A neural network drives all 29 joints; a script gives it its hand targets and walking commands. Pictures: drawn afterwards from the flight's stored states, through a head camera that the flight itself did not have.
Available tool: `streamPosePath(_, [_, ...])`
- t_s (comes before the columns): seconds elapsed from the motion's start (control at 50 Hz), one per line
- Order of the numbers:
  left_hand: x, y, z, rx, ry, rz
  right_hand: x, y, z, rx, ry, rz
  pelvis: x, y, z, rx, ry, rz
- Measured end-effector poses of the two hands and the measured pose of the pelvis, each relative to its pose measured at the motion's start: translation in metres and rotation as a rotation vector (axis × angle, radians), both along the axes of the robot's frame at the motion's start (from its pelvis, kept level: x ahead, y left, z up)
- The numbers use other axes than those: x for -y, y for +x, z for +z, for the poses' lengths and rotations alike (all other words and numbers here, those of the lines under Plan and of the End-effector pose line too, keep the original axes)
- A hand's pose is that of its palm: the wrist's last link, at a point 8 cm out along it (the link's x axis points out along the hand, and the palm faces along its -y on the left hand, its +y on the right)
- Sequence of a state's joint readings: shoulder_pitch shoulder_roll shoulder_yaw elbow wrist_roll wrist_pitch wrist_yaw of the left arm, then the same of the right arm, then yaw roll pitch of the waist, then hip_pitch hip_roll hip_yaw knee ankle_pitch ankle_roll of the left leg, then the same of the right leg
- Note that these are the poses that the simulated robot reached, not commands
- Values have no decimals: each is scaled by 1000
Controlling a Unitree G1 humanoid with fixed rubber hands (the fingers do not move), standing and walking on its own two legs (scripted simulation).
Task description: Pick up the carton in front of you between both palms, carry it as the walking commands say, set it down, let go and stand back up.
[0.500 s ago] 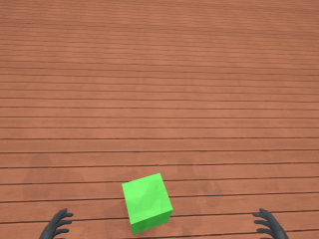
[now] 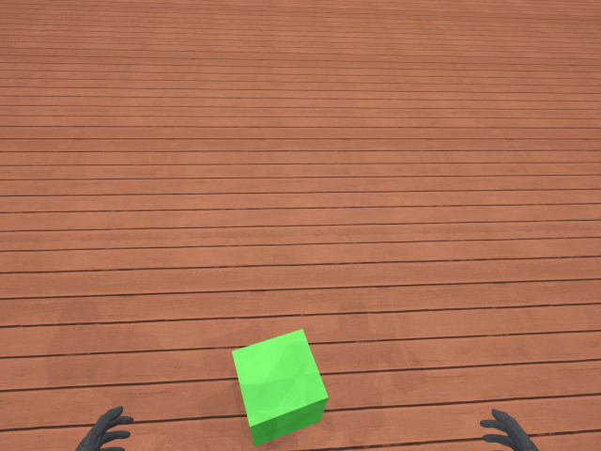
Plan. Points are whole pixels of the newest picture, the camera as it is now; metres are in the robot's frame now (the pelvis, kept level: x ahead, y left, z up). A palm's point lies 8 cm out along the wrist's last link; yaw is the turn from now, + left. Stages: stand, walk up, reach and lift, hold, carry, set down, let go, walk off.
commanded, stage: stand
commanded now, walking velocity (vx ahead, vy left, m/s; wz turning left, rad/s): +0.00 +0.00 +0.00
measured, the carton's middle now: (278, 388) +0.39 +0.04 -0.65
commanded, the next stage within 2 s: none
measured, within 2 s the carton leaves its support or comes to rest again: neither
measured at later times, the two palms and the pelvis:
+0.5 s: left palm out of the picture +0.08 +0.30 -0.10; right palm out of the picture +0.07 -0.31 -0.09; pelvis -0.02 +0.00 +0.01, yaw +0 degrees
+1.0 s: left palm out of the picture +0.07 +0.30 -0.10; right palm out of the picture +0.07 -0.32 -0.09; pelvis -0.02 -0.01 +0.01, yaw +0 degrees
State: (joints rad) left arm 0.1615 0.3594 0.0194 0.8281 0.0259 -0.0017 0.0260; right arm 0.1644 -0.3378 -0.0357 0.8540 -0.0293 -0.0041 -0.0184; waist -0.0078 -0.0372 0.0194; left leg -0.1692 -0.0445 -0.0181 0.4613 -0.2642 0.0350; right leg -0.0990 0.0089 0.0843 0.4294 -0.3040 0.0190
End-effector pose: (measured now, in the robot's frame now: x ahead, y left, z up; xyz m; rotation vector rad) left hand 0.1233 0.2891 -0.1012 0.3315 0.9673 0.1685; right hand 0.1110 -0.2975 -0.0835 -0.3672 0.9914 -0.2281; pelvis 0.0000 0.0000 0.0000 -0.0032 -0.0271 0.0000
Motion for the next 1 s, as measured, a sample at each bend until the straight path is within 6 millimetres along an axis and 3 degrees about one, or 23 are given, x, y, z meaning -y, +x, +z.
streamPosePath(0.46, [-7,-41,-3,-96,15,24,13,-35,-5,-83,-2,-24,4,-18,5,18,-2,0])
streamPosePath(1.0, [-13,-51,-3,-138,28,37,20,-39,-6,-120,-5,-29,6,-20,7,18,-2,4])
